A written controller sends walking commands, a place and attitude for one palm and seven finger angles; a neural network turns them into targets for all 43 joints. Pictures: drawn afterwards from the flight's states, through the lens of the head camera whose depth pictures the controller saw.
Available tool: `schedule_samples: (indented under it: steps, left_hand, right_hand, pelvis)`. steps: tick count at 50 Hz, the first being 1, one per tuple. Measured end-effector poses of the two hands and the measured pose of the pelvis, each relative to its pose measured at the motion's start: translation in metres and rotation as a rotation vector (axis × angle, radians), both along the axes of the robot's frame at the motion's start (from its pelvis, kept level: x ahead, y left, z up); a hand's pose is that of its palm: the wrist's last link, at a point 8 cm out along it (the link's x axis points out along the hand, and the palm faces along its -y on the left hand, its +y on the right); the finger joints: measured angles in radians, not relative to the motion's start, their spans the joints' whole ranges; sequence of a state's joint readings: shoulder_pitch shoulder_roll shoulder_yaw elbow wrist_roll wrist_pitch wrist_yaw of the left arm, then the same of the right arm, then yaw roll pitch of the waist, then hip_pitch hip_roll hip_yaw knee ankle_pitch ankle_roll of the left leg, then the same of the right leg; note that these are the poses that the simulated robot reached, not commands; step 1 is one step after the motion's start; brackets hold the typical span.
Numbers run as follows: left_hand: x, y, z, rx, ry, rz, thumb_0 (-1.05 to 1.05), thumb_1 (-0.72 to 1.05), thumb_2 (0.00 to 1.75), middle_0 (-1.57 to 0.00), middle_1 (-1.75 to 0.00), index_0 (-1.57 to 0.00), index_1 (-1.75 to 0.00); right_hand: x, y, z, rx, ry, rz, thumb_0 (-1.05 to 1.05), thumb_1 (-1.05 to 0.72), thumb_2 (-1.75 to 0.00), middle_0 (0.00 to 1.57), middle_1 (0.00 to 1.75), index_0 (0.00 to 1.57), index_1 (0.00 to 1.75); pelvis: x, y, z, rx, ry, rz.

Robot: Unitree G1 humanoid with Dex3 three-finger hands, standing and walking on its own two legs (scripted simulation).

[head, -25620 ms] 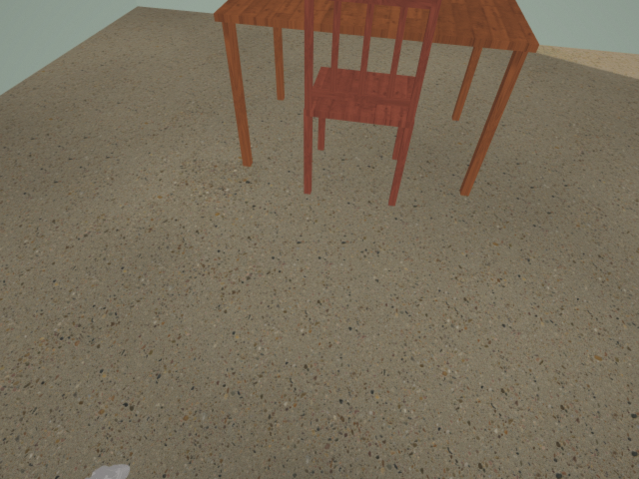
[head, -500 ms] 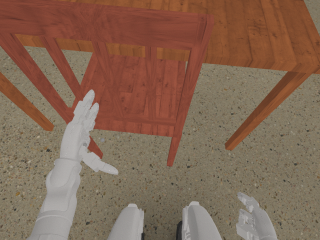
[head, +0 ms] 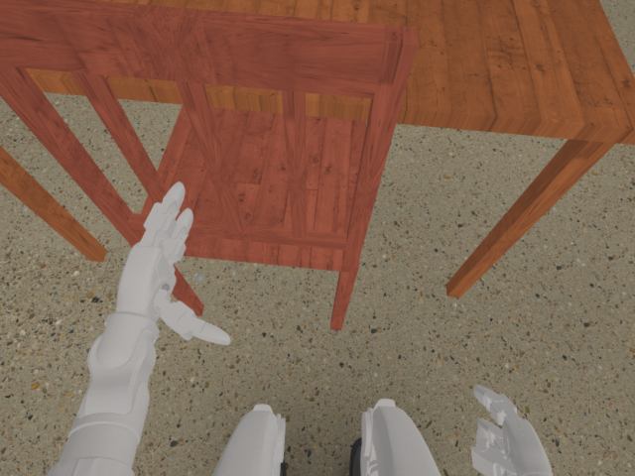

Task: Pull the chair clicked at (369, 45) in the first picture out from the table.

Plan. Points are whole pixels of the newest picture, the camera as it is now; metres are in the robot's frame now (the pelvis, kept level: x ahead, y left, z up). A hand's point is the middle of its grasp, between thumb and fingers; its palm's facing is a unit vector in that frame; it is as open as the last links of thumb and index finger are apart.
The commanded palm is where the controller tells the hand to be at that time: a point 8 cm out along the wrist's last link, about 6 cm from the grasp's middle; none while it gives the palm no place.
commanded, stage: aim the fingers beside a spindle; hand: left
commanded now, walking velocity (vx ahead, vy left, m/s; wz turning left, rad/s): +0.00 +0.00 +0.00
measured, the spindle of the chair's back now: (218, 170) +0.50 +0.15 +0.03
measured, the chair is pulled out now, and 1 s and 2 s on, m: -0.01 -0.01 -0.01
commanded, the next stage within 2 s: push the fingers through the gap in 0.46 s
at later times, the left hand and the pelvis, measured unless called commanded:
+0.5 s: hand (199, 277) +0.34 +0.16 +0.02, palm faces -0.10 -0.99 -0.05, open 16.9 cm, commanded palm +0.33 +0.21 +0.02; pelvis +0.00 +0.00 +0.00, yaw +0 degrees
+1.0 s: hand (202, 245) +0.39 +0.16 +0.02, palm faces -0.09 -0.99 -0.05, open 16.9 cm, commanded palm +0.38 +0.21 +0.02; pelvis +0.00 +0.01 +0.00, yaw -1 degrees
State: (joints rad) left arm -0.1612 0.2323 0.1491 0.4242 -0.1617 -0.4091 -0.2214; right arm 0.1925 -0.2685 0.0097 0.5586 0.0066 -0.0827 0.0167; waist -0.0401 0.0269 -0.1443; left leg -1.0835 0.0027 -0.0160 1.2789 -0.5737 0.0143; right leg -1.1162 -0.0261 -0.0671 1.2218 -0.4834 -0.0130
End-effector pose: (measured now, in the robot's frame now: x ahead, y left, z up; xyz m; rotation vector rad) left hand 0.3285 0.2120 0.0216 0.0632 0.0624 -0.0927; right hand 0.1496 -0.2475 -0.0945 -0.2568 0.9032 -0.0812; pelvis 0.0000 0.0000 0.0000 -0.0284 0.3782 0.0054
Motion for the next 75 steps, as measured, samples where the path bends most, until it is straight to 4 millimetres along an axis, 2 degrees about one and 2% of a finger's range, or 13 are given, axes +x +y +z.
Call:
schedule_samples:
  steps: [7,14,24,31,42,59,75]
  left_hand:
    - [-0.002,-0.011,0.004,-0.009,-0.025,-0.027,-0.01,-0.49,0.3,-0.07,-0.08,-0.06,-0.08]
    - [0.009,0.0,0.003,0.007,-0.029,0.012,-0.01,-0.49,0.3,-0.07,-0.08,-0.07,-0.08]
    - [-0.001,-0.002,0.003,-0.014,-0.01,-0.012,-0.01,-0.49,0.3,-0.07,-0.08,-0.06,-0.08]
    - [0.006,0.008,0.0,-0.004,-0.021,0.009,-0.01,-0.49,0.3,-0.07,-0.08,-0.06,-0.08]
    - [0.032,0.0,0.002,-0.023,-0.024,-0.017,-0.01,-0.5,0.3,-0.07,-0.08,-0.06,-0.08]
    - [0.06,0.006,0.0,-0.015,-0.026,0.003,-0.01,-0.49,0.3,-0.07,-0.08,-0.06,-0.08]
    - [0.099,-0.008,-0.004,-0.014,-0.016,0.002,-0.01,-0.49,0.3,-0.07,-0.08,-0.06,-0.08]
  right_hand:
    - [0.001,0.001,0.0,-0.005,-0.006,0.002,0.01,-0.91,-0.9,0.21,0.29,0.21,0.3]
    - [0.0,0.001,-0.003,-0.002,0.002,0.005,0.01,-0.91,-0.89,0.21,0.29,0.21,0.3]
    - [-0.003,0.0,0.001,-0.005,0.009,-0.009,0.01,-0.91,-0.89,0.21,0.29,0.21,0.3]
    - [0.0,-0.001,0.001,-0.022,0.007,0.001,0.01,-0.91,-0.89,0.21,0.29,0.21,0.3]
    - [-0.006,0.002,-0.003,-0.029,0.028,-0.01,0.01,-0.91,-0.89,0.21,0.29,0.21,0.3]
    - [-0.04,0.0,-0.008,-0.036,0.13,-0.052,0.01,-0.91,-0.89,0.21,0.29,0.21,0.3]
    - [-0.068,-0.005,-0.016,-0.041,0.212,-0.083,0.0,-0.91,-0.89,0.21,0.29,0.21,0.3]
  pelvis:
    - [-0.001,0.001,0.0,0.0,-0.002,0.0]
    - [-0.002,0.0,-0.002,0.001,0.005,0.0]
    - [0.002,0.001,0.002,0.001,0.002,-0.004]
    - [0.001,0.002,-0.001,-0.006,0.006,0.002]
    - [0.0,0.006,-0.001,-0.009,0.018,0.002]
    - [0.0,0.01,-0.002,-0.013,0.031,-0.006]
    - [-0.003,0.01,-0.006,-0.012,0.057,-0.012]
